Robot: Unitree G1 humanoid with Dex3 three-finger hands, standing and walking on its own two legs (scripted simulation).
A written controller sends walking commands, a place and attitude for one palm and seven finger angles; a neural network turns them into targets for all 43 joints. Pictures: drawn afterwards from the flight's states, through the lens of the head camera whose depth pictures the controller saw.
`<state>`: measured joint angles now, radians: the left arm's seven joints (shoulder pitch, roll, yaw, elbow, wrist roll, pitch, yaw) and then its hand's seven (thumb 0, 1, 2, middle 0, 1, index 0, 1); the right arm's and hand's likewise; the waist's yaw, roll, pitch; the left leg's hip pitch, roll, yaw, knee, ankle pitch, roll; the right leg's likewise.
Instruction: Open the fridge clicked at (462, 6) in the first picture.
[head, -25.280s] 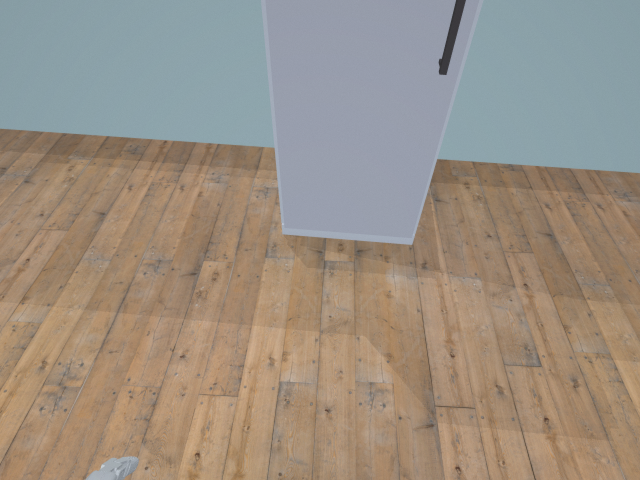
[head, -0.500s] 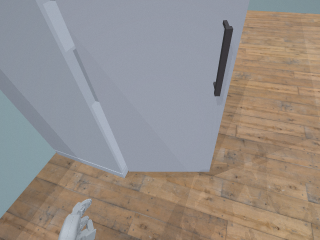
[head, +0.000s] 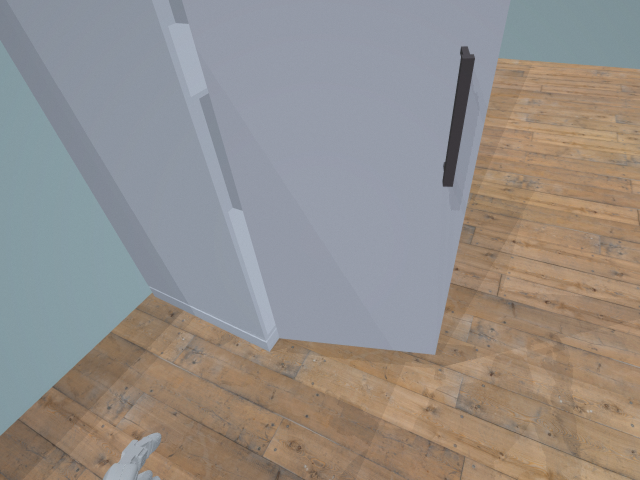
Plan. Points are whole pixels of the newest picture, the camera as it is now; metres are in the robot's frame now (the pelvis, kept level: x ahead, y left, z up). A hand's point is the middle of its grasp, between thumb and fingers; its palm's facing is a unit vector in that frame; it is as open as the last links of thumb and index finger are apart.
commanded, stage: stop stepping back and stand still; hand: right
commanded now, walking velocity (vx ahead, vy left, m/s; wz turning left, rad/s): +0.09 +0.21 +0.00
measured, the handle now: (455, 121) +0.64 -0.23 +0.15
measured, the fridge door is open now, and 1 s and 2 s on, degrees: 71 71 71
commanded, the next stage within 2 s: let the arm hang, fingers relaxed in 1.10 s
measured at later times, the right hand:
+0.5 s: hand out of the picture +0.11 -0.35 +0.18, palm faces +0.57 +0.77 -0.29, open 7.4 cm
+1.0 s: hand out of the picture +0.16 -0.32 +0.18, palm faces +0.43 +0.76 -0.50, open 7.4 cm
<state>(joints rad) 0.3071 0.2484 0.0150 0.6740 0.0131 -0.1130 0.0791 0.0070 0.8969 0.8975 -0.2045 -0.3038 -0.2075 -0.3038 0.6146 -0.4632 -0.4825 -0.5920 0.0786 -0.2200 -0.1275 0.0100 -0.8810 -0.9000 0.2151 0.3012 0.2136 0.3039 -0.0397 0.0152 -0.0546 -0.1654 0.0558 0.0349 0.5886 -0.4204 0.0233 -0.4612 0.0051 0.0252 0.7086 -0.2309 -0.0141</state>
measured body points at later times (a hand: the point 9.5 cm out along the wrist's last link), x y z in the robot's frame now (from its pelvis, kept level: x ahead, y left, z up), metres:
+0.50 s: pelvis -0.07 -0.06 +0.01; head -0.09 -0.08 +0.46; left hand +0.09 +0.19 -0.06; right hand +0.08 -0.38 +0.19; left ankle -0.06 +0.07 -0.71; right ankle -0.06 -0.18 -0.72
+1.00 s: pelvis -0.03 -0.05 +0.02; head +0.01 -0.06 +0.47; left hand +0.16 +0.17 -0.07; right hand +0.13 -0.36 +0.21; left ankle -0.03 +0.05 -0.71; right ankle -0.06 -0.18 -0.71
